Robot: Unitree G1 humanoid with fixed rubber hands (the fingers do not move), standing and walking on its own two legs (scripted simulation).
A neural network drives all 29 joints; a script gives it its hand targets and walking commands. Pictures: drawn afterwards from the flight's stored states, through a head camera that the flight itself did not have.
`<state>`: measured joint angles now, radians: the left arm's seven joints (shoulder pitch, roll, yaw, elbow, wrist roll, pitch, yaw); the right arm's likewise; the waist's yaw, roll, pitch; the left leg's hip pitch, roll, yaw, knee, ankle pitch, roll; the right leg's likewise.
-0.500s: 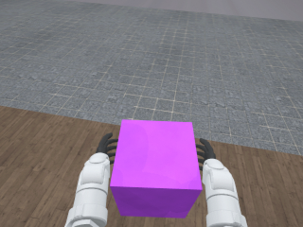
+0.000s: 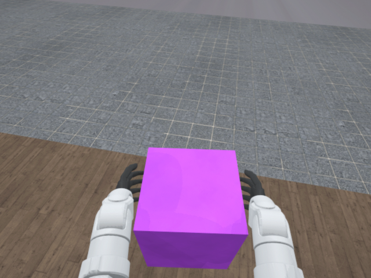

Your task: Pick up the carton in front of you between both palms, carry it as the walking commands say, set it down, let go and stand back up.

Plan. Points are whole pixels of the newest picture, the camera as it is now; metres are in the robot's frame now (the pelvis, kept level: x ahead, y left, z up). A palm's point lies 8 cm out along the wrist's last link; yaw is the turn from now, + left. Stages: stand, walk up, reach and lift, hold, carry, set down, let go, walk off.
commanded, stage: reach and lift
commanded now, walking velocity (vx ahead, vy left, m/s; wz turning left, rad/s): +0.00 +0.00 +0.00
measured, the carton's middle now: (189, 210) +0.30 +0.00 -0.04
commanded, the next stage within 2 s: hold in 0.26 s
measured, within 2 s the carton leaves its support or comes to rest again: neither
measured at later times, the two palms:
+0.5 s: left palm (121, 192) +0.28 +0.15 +0.06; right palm (260, 200) +0.28 -0.15 +0.05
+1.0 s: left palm (121, 192) +0.29 +0.15 +0.06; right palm (260, 199) +0.28 -0.15 +0.05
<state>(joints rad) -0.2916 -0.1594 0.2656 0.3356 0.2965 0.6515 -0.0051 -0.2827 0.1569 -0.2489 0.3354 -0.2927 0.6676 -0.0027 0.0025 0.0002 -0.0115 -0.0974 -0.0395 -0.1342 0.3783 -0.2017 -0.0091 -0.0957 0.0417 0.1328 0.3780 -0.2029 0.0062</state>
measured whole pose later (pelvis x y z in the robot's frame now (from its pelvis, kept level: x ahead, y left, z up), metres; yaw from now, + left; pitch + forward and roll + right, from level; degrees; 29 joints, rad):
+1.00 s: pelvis -0.01 +0.00 +0.00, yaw +0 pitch -7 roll +0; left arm -0.32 -0.17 0.27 0.28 0.31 0.75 -0.02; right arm -0.31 0.16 -0.25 0.28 -0.31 0.76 0.01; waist 0.00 0.00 0.01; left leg -0.04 -0.04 -0.13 0.35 -0.19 -0.01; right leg -0.04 0.04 0.13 0.35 -0.19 0.01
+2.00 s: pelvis +0.34 +0.05 +0.00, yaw -3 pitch +6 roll -1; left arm -0.21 -0.14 0.13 -0.33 0.11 1.23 0.09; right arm -0.19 0.14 -0.13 -0.34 -0.11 1.23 -0.10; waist -0.03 0.01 -0.10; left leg -0.20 0.02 0.22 0.35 -0.25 0.07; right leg -0.56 -0.08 -0.11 1.00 -0.29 -0.01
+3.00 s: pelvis +0.99 +0.03 -0.01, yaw -1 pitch +7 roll -2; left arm -0.66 -0.06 0.25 -0.07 0.09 1.20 0.13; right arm -0.65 0.05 -0.24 -0.04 -0.05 1.18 -0.14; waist -0.06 0.00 0.08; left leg -0.35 -0.02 0.13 0.52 -0.29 0.10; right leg -0.64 -0.04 0.00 0.97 -0.35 -0.04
